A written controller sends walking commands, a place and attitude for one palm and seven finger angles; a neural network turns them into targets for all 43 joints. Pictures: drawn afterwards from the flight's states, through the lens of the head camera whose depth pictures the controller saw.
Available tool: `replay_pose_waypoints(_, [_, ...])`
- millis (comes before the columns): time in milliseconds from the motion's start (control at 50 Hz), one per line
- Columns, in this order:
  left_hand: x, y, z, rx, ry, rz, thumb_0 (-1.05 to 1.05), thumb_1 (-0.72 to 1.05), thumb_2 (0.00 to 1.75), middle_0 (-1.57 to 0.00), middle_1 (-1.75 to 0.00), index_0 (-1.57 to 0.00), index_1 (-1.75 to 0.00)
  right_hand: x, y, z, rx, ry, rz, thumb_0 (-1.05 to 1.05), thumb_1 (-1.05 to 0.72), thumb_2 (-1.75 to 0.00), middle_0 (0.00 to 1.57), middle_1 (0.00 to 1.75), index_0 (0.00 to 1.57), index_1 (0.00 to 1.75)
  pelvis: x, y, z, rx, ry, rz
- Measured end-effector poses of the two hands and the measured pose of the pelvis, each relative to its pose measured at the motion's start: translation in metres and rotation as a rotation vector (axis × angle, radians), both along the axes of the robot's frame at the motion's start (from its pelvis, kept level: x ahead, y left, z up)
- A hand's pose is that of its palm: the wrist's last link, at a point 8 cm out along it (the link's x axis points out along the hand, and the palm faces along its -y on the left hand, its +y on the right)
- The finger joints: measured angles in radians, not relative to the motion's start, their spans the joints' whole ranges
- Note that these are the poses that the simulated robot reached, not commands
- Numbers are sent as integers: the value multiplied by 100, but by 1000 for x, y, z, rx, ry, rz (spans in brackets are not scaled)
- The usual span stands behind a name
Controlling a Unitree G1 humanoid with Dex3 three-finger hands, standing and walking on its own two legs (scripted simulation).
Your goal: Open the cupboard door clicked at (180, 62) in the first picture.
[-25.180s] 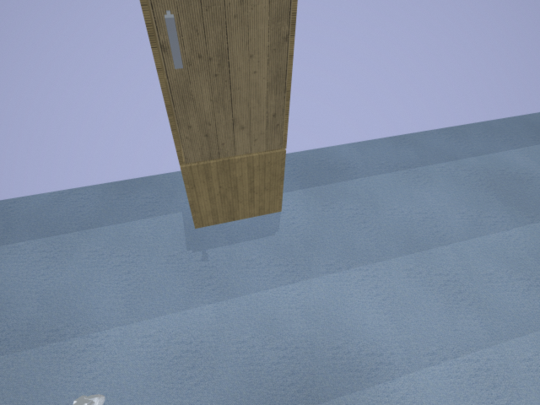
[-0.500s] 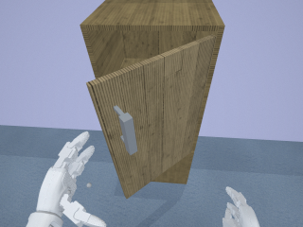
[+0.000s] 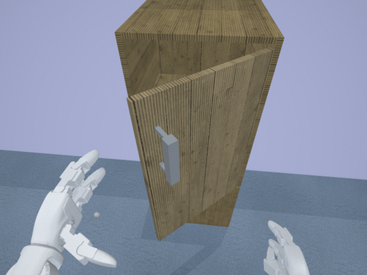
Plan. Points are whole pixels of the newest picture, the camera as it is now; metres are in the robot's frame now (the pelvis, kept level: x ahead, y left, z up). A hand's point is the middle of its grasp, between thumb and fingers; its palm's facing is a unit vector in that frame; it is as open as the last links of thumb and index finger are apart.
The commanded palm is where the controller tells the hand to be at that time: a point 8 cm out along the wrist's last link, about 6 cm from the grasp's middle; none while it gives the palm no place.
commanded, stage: draw the hand back to the body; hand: left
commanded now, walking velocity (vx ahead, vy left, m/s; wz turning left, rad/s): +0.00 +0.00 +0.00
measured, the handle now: (166, 155) +0.33 +0.08 +0.12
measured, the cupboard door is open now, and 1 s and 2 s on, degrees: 42 42 42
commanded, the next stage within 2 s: step back with the hand held close in 1.18 s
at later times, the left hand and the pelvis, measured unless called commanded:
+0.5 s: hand (61, 194) +0.20 +0.24 +0.15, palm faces +0.34 -0.88 -0.34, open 12.7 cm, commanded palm +0.15 +0.28 +0.17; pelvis +0.01 +0.02 +0.02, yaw -2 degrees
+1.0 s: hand (50, 176) +0.22 +0.26 +0.17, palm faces +0.44 -0.82 -0.37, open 7.7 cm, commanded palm +0.17 +0.30 +0.19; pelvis +0.02 +0.00 +0.02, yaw -2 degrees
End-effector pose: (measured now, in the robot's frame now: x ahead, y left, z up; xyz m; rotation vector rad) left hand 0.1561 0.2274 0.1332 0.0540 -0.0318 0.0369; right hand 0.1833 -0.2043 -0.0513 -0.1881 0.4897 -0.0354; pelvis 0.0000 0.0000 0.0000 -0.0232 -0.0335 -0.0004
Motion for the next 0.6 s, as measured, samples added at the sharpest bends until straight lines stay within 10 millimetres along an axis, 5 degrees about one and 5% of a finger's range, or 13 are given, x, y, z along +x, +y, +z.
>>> replay_pose_waypoints(120, [-2, 16, 5, 3, -4, 13, -1, -46, 31, -16, -30, -15, -30, 0, 4, 4, -11, -9, 5, 1, -90, -90, 21, 30, 20, 30, -3, 4, 2, -5, -12, 3])
replay_pose_waypoints(220, [-3, 29, 16, 177, -28, 165, -1, -36, 36, -16, -30, -15, -30, -3, 6, 8, -43, 16, -2, 1, -90, -90, 21, 30, 20, 30, -4, 7, 8, -6, -33, -9])
replay_pose_waypoints(600, [11, 63, 39, 339, -73, 334, 0, 25, 62, -19, -30, -18, -30, -4, 5, -3, -48, 168, -37, 1, -90, -90, 21, 30, 20, 30, 12, 16, 21, 9, -58, -35])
